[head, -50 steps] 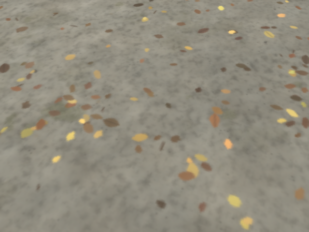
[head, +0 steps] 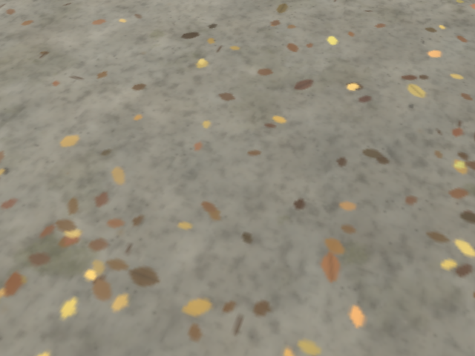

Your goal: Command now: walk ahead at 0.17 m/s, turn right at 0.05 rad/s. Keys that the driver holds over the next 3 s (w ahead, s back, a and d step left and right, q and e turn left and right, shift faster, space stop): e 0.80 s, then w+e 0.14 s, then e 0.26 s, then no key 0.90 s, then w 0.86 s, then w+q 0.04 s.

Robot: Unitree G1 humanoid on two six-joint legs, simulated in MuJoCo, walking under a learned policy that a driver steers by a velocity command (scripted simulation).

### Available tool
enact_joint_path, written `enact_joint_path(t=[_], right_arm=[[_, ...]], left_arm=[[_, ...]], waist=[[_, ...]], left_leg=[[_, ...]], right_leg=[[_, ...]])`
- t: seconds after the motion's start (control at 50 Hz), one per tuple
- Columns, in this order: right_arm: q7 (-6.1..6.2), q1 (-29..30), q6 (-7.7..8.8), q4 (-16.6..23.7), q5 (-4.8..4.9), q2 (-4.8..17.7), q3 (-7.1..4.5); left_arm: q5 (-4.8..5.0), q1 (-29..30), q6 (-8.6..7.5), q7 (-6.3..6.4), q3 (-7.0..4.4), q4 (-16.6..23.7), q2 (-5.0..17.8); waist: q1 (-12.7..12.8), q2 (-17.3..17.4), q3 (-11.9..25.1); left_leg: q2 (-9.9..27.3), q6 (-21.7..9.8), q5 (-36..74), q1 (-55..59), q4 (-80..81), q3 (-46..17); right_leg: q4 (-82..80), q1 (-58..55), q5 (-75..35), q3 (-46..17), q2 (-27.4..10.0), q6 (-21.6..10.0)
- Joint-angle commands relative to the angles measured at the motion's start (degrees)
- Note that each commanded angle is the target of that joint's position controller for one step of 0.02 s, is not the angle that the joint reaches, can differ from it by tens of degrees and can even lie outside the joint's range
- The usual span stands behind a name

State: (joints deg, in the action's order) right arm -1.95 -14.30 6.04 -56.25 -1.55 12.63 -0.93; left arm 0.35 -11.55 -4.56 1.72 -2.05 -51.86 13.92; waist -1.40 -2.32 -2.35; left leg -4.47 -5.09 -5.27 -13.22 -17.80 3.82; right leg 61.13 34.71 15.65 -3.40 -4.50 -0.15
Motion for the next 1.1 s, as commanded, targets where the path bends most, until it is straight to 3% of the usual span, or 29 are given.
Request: enact_joint_path(t=[0.02,0.08,0.14,0.2,0.22,0.24,0.26,0.28,0.3,0.32,0.34,0.36,0.4,0.46,0.56,0.64,0.68,0.72,0.74,0.76,0.78,0.8,0.82,0.84,0.86,0.92,0.96,1.02,1.1], right_arm=[[1.40,5.1,0.55,3.4,-0.21,7.1,-0.88],[2.40,2.9,-0.49,2.3,0.30,10.1,-1.61],[3.55,2.4,-2.23,2.2,1.31,11.7,-2.54],[4.84,2.5,-3.95,2.8,2.84,12.1,-3.29],[5.21,1.8,-4.38,2.8,3.36,11.9,-3.41],[5.45,-0.6,-4.54,2.6,3.15,11.0,-3.34],[5.49,-1.0,-4.17,4.3,1.47,8.6,-2.72],[5.41,2.9,-4.01,6.8,0.35,6.1,-1.83],[4.81,4.3,-3.99,7.4,0.20,7.4,-2.05],[4.49,4.5,-4.29,7.5,1.57,8.4,-2.50],[4.69,4.7,-4.69,6.9,1.82,8.8,-2.85],[5.07,5.9,-5.01,7.2,1.39,9.8,-3.29],[5.26,6.5,-5.32,8.0,1.31,8.7,-3.32],[5.63,7.4,-5.51,8.5,1.89,7.6,-3.12],[5.50,9.9,-5.47,9.5,2.04,7.6,-3.16],[4.76,9.2,-4.49,9.9,2.49,8.1,-3.30],[4.16,7.4,-3.88,9.8,2.78,8.6,-3.49],[3.51,2.9,-3.40,8.8,2.84,9.1,-3.98],[3.48,0.8,-3.48,8.4,2.30,11.3,-4.75],[3.79,1.6,-4.10,9.3,1.05,14.9,-5.38],[3.55,3.5,-4.25,10.4,-1.51,16.4,-5.58],[3.55,7.1,-3.94,12.3,-1.30,13.9,-5.07],[3.66,9.2,-3.85,13.1,-0.31,11.0,-4.54],[3.90,9.5,-3.93,13.5,0.80,9.9,-4.22],[4.33,9.1,-4.02,13.3,1.88,9.4,-3.96],[5.05,3.6,-3.61,12.5,1.47,10.1,-3.88],[5.10,0.6,-3.10,12.0,1.06,10.7,-4.04],[4.91,0.2,-3.27,12.1,0.77,12.2,-4.49],[4.04,2.1,-4.07,13.1,1.47,14.4,-5.41]], left_arm=[[-0.61,-8.5,1.19,0.50,-0.03,-0.2,0.4],[-0.04,-2.8,2.13,0.03,-0.24,1.5,2.0],[-0.09,2.3,2.87,-0.35,-1.16,4.7,4.7],[0.01,2.5,2.78,-1.00,-1.67,6.1,4.2],[-0.06,1.5,2.62,-1.19,-1.97,6.1,4.2],[-0.34,-0.4,2.52,-1.08,-2.86,6.0,6.3],[-0.69,-3.4,2.62,-0.62,-4.49,6.1,11.9],[-1.14,-7.6,2.63,-0.82,-5.02,5.8,13.6],[-1.42,-9.6,1.89,-1.12,-3.89,6.0,9.7],[-1.17,-5.9,1.40,-1.02,-3.96,7.2,9.3],[-0.46,-1.8,1.42,-0.92,-4.13,9.0,9.7],[0.37,0.4,1.78,-0.71,-4.00,10.1,9.2],[0.03,0.2,2.62,-0.42,-3.87,10.6,9.1],[0.08,-1.9,3.27,0.33,-4.33,11.0,10.1],[0.05,-1.4,4.29,1.22,-4.82,12.8,11.5],[-0.11,-0.3,4.94,1.31,-4.91,14.1,11.5],[0.11,0.6,5.33,1.31,-4.91,14.9,11.4],[0.96,2.8,5.93,1.42,-4.71,15.8,10.9],[1.06,1.9,6.25,1.52,-4.25,16.1,9.3],[0.51,-2.0,6.46,1.34,-3.24,15.8,5.0],[0.51,-1.1,5.54,1.23,-4.22,18.3,7.7],[-0.11,-2.1,5.20,1.03,-5.47,17.1,12.7],[0.20,-3.2,5.55,0.91,-6.09,15.5,13.9],[0.02,-3.7,6.18,1.00,-5.80,14.4,11.9],[-0.24,-3.6,6.52,0.77,-5.33,14.6,10.4],[0.64,0.5,5.47,-0.33,-4.50,17.1,8.5],[0.69,3.7,4.74,-0.45,-4.22,18.6,7.7],[0.46,4.3,4.49,-0.70,-3.75,20.2,6.3],[0.48,5.1,5.18,-2.00,-3.02,22.5,5.2]], waist=[[4.5,6.3,5.9],[2.0,6.5,6.4],[0.6,6.5,4.5],[1.1,6.1,3.8],[1.6,5.5,4.3],[1.7,2.3,5.6],[0.4,-8.5,8.2],[3.3,-16.6,8.7],[3.7,-9.3,12.4],[2.2,-5.6,11.3],[1.0,-1.0,10.7],[0.7,0.4,10.2],[0.1,-1.8,10.4],[1.0,-4.0,10.3],[2.0,-5.7,9.2],[2.2,-7.3,8.9],[1.5,-7.8,9.4],[-1.3,-7.0,9.3],[-1.2,-4.3,9.9],[1.9,9.5,10.3],[2.4,19.3,7.5],[3.3,14.0,6.4],[3.6,10.0,6.4],[3.3,9.0,5.9],[2.5,10.5,4.2],[-0.8,11.0,2.1],[-2.8,9.6,0.6],[-2.8,9.3,0.3],[-2.2,10.7,1.0]], left_leg=[[13.7,-9.0,34.5,-6.3,5.0,-3.1],[15.8,-8.7,23.5,-2.8,5.3,-4.0],[19.3,-9.1,14.0,1.9,3.5,-7.0],[20.7,-7.5,10.7,6.1,-2.1,-8.2],[19.3,-5.6,9.4,6.3,-5.2,-7.5],[16.2,-2.6,7.1,4.7,-11.0,-5.1],[9.2,1.8,-2.6,-4.3,-26.0,1.8],[-0.3,5.3,-30.4,-21.4,-38.4,1.8],[1.5,5.1,-32.7,-23.6,-47.3,-6.8],[2.9,5.0,-28.4,-25.4,-50.4,-8.3],[4.2,5.4,-24.1,-25.8,-49.9,-8.6],[5.2,6.0,-21.1,-25.5,-47.9,-9.0],[4.1,7.1,-17.5,-21.8,-45.7,-8.1],[3.1,8.4,-15.5,-21.8,-38.4,-8.2],[2.3,9.2,-13.5,-17.6,-29.2,-9.3],[1.5,8.6,-14.5,-13.0,-22.9,-9.7],[1.4,7.9,-14.3,-9.6,-17.7,-9.4],[2.0,6.6,-6.2,-1.3,-5.0,-7.7],[7.0,5.0,-2.4,5.7,-1.5,-10.1],[20.2,0.0,4.5,12.3,0.0,-22.2],[28.3,-8.9,11.8,7.6,2.7,-34.9],[28.7,-10.7,11.2,5.9,2.7,-31.5],[24.2,-7.5,2.2,5.7,2.7,-25.2],[20.2,-4.6,-8.3,6.5,3.3,-21.2],[19.0,-4.0,-12.9,6.8,4.6,-19.5],[18.3,-4.2,-18.3,9.2,8.4,-16.0],[19.3,-5.0,-14.9,12.3,8.8,-14.7],[20.2,-6.3,-1.1,13.0,7.5,-9.8],[20.6,-6.6,7.1,8.1,5.1,-3.0]], right_leg=[[-11.8,-12.7,-8.1,1.1,-0.8,1.3],[-18.3,-12.9,-11.3,1.6,-0.1,1.5],[-20.6,-8.7,-4.2,1.8,0.3,0.6],[-27.6,-8.5,-1.5,4.1,1.7,-1.3],[-32.3,-11.3,-5.3,4.7,2.6,-2.5],[-36.1,-16.2,-15.7,1.8,1.8,-4.3],[-37.1,-24.7,-34.8,-11.1,-7.0,-8.6],[-40.5,-33.4,-43.6,-25.8,-16.1,-19.0],[-40.8,-35.0,-40.1,-26.7,-15.5,-19.8],[-40.4,-33.5,-38.8,-21.9,-13.1,-17.5],[-40.2,-31.7,-36.0,-18.5,-10.7,-14.9],[-40.5,-30.0,-33.9,-17.0,-9.6,-13.7],[-41.0,-26.5,-33.8,-14.8,-6.9,-13.3],[-41.3,-27.5,-29.8,-15.6,-5.9,-13.2],[-42.3,-24.2,-16.5,-19.5,-4.8,-12.2],[-41.9,-23.5,-16.0,-23.3,-4.3,-11.8],[-41.0,-24.1,-18.9,-25.1,-3.9,-11.3],[-38.3,-21.8,-18.2,-24.4,-1.1,-8.8],[-34.6,-16.7,-10.3,-22.2,1.8,-6.2],[-20.6,-7.4,9.9,-12.8,9.9,-3.0],[-10.7,2.1,21.4,-8.9,13.9,-0.7],[-0.9,2.4,17.8,-8.9,9.5,0.9],[1.6,2.5,12.1,-7.5,8.2,1.4],[3.8,3.9,7.5,-6.2,7.5,2.1],[6.6,6.2,4.6,-5.0,6.7,3.0],[6.5,10.1,0.0,-1.1,4.1,4.1],[2.5,12.1,-1.0,-1.2,3.0,4.8],[-4.2,9.4,-1.3,-0.2,1.5,5.7],[-13.2,0.0,-0.9,3.7,0.2,4.4]])
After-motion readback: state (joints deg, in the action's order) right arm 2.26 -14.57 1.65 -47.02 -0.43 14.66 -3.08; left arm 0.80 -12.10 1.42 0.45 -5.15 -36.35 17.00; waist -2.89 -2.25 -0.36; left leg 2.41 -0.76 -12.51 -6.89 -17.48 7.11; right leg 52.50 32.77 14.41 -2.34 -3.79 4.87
